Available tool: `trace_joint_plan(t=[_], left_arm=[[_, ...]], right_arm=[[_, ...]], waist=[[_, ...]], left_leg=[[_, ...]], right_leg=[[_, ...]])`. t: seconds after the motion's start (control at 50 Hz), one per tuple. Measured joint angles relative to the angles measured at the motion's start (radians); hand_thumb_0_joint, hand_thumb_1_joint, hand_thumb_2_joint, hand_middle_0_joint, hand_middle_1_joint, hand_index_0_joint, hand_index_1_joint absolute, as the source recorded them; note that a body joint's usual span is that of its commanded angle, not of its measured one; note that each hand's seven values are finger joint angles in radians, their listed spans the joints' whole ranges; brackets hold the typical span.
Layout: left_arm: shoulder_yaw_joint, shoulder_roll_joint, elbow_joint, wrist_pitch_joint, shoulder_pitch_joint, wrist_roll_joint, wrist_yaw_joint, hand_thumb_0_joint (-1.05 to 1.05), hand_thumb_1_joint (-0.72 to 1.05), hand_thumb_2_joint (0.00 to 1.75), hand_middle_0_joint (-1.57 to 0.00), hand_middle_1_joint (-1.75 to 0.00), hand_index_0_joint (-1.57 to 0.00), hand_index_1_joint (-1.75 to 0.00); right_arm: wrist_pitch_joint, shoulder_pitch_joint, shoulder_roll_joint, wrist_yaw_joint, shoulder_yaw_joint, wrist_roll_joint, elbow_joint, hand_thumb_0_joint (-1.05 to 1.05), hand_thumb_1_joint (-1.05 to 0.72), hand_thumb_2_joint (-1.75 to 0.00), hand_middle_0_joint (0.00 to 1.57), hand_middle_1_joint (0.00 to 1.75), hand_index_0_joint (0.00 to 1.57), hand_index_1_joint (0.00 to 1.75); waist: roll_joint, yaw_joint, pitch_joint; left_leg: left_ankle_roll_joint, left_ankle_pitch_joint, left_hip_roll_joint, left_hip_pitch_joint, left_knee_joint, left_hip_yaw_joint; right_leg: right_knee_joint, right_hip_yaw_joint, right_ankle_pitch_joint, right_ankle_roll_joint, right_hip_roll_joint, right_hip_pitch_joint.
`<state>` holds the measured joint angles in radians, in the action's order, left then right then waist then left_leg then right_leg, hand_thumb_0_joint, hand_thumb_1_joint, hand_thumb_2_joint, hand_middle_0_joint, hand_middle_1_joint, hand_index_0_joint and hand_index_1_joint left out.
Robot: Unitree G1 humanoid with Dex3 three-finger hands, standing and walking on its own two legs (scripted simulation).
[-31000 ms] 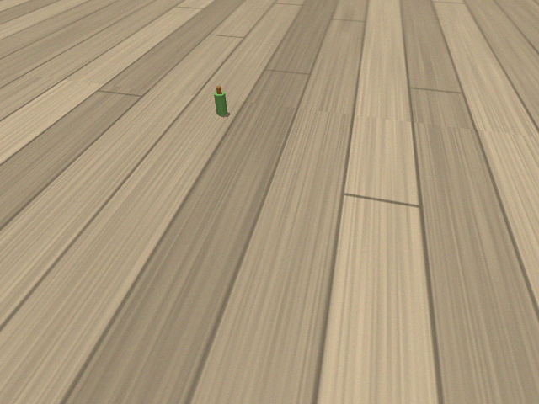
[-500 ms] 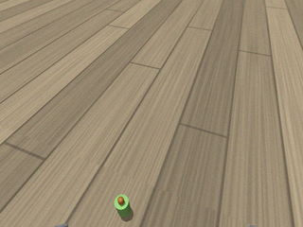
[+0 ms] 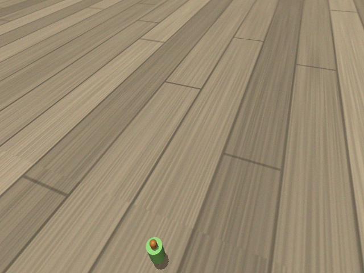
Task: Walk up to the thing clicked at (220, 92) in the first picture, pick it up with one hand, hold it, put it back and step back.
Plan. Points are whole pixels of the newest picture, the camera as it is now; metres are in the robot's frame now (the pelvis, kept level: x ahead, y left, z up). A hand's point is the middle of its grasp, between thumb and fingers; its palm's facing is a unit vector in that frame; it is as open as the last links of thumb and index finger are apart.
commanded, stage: stand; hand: left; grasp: from the side
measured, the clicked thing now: (155, 249) +0.38 +0.18 -0.67
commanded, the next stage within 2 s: step back in 1.42 s
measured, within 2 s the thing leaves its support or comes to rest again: neither
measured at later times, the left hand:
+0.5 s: hand out of the picture +0.07 +0.23 -0.15, palm faces -0.01 -0.94 -0.34, open 7.4 cm
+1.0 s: hand out of the picture +0.09 +0.23 -0.15, palm faces -0.01 -0.94 -0.34, open 7.4 cm
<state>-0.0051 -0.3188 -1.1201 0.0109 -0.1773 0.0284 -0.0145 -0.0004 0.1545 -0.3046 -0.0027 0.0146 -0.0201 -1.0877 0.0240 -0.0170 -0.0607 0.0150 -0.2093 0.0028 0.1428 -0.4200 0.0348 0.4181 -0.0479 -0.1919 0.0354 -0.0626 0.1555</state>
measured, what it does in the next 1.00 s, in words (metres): stands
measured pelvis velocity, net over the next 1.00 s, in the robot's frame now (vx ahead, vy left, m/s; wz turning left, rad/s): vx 0.02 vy -0.01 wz -0.01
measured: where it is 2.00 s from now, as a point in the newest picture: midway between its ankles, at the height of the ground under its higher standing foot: outside the picture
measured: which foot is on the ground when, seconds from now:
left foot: down 0.00-1.00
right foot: down 0.00-1.00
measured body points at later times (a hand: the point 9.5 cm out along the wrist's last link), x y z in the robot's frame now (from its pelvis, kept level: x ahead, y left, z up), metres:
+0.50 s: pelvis +0.00 -0.01 +0.00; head +0.01 -0.02 +0.45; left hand +0.07 +0.28 -0.13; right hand +0.06 -0.31 -0.14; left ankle +0.02 +0.13 -0.74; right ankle +0.02 -0.14 -0.74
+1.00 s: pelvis +0.02 -0.01 +0.01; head +0.02 -0.02 +0.45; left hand +0.09 +0.28 -0.13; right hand +0.09 -0.31 -0.14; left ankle +0.02 +0.13 -0.74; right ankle +0.02 -0.14 -0.74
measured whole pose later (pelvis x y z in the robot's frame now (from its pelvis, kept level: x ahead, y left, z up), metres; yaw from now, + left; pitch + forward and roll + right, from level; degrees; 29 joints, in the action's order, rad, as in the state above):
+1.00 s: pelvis +0.02 -0.01 +0.01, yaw -1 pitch -3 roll +0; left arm -0.01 -0.32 -1.16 0.01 -0.09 0.02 0.00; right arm 0.00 0.12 -0.34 0.00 0.00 -0.01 -1.14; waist 0.02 -0.01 -0.05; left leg 0.04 -0.19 0.03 0.09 -0.33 0.03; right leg 0.34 -0.05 -0.17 0.02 -0.04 0.12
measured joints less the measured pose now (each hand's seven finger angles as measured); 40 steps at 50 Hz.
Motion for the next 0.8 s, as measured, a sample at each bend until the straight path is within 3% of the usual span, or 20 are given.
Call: trace_joint_plan(t=[0.8], left_arm=[[-0.011, -0.005, -0.046, 0.002, 0.077, -0.011, 0.013, 0.01, 0.9, 0.89, -0.2, -0.3, -0.21, -0.3]], right_arm=[[0.001, -0.022, -0.03, 0.001, -0.012, 0.005, -0.052, 0.0, -0.9, -0.9, 0.2, 0.3, 0.2, 0.3]], waist=[[-0.004, 0.012, -0.003]], left_leg=[[0.021, 0.024, 0.029, -0.04, 0.084, -0.003]], right_leg=[[-0.077, -0.001, 0.024, -0.019, 0.029, -0.033]])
